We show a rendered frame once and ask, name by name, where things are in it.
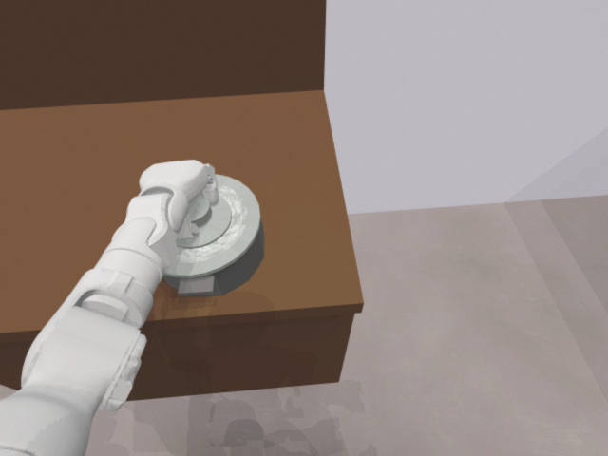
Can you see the lid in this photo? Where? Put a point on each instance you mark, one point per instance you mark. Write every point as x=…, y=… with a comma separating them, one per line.
x=224, y=238

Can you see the pot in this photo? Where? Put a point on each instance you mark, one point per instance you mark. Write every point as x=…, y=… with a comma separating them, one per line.
x=225, y=280

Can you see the left robot forearm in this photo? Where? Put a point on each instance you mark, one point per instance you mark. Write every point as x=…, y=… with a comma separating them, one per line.
x=122, y=284

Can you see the knob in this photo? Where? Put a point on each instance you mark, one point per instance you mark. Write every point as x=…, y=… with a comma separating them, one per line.
x=200, y=210

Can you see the left robot upper arm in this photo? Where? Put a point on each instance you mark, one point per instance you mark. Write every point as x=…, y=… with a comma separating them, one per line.
x=89, y=364

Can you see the table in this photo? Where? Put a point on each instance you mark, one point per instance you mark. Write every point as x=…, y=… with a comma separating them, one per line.
x=94, y=92

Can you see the left robot hand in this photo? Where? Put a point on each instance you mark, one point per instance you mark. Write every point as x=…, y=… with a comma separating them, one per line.
x=191, y=177

